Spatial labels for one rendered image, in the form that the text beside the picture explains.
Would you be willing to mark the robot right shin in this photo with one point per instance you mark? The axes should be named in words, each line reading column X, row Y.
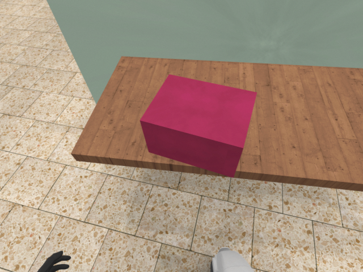
column 224, row 248

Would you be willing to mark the robot left hand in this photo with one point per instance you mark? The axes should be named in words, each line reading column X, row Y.
column 49, row 266

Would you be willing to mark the robot right thigh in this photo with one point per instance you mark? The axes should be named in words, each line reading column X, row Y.
column 230, row 261

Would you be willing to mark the carton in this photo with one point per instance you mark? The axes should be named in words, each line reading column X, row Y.
column 199, row 123

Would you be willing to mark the table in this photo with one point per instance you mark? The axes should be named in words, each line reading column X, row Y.
column 306, row 126

